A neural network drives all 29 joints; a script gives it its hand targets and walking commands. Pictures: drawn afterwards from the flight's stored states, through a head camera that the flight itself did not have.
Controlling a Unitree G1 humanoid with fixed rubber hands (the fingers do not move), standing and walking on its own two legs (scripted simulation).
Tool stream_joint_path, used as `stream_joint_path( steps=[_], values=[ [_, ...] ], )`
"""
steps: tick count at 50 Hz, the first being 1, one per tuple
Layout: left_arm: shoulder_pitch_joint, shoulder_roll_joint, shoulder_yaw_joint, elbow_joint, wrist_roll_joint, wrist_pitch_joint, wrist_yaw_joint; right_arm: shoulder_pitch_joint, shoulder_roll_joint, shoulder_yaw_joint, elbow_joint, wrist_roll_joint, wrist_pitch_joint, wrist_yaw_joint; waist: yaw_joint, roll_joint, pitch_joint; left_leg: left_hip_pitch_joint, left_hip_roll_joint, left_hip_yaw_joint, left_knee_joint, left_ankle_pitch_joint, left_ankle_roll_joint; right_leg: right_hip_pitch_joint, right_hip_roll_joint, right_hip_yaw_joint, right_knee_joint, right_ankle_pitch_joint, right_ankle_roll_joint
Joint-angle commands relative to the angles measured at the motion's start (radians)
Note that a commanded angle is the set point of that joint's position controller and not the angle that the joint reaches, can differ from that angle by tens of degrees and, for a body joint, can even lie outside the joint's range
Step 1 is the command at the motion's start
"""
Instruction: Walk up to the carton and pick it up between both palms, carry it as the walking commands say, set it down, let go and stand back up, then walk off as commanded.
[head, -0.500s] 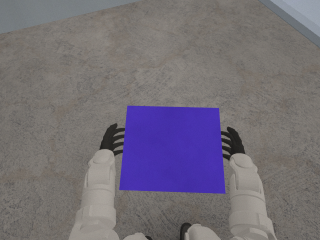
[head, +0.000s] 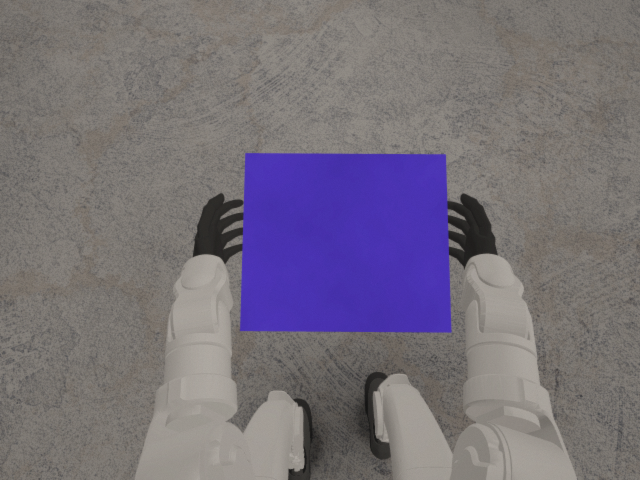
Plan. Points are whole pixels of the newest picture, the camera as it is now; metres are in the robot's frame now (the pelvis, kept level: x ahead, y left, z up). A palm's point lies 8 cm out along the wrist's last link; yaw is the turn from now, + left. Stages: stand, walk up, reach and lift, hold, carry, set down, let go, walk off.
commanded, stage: set down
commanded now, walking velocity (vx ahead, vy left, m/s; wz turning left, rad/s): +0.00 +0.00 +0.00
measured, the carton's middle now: (340, 248) +0.41 -0.02 -0.15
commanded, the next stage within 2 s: none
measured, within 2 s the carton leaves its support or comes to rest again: neither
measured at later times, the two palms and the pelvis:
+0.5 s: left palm (232, 254) +0.41 +0.14 -0.14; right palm (455, 250) +0.40 -0.20 -0.15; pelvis -0.02 -0.01 -0.08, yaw +1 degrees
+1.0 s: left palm (247, 255) +0.43 +0.14 -0.24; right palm (438, 249) +0.43 -0.20 -0.24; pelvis -0.04 -0.01 -0.16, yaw +2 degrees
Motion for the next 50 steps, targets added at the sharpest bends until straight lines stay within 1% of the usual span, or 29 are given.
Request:
stream_joint_path(
  steps=[1,13,21,35,50],
  values=[
    [-0.521,-0.850,-0.578,0.077,-0.141,-0.001,-0.285,-0.525,0.837,0.577,0.054,0.155,-0.025,0.279,-0.016,-0.029,-0.718,0.070,-0.080,-0.093,-0.074,0.196,-0.015,0.531,0.111,0.081,0.051,0.252,-0.018],
    [-0.666,-0.851,-0.567,0.108,-0.165,0.023,-0.300,-0.673,0.854,0.568,0.095,0.186,0.000,0.274,-0.008,-0.040,-0.843,-0.155,-0.104,-0.059,0.073,0.096,-0.017,0.387,0.120,0.070,0.192,0.164,-0.008],
    [-0.729,-0.830,-0.552,0.131,-0.182,0.022,-0.296,-0.734,0.834,0.560,0.113,0.206,0.002,0.264,-0.009,-0.040,-0.904,-0.289,-0.114,-0.045,0.168,0.070,-0.019,0.297,0.123,0.067,0.282,0.155,-0.002],
    [-0.838,-0.799,-0.563,0.134,-0.231,0.014,-0.262,-0.850,0.776,0.575,0.113,0.257,-0.009,0.244,-0.014,-0.041,-1.023,-0.440,-0.125,-0.033,0.325,0.092,-0.024,0.151,0.132,0.052,0.440,0.196,0.005],
    [-0.999,-0.769,-0.556,0.155,-0.263,0.024,-0.226,-1.006,0.717,0.552,0.144,0.288,0.000,0.232,-0.019,-0.040,-1.079,-0.542,-0.132,-0.017,0.469,0.063,-0.027,-0.033,0.134,0.026,0.578,0.141,0.007]
  ],
)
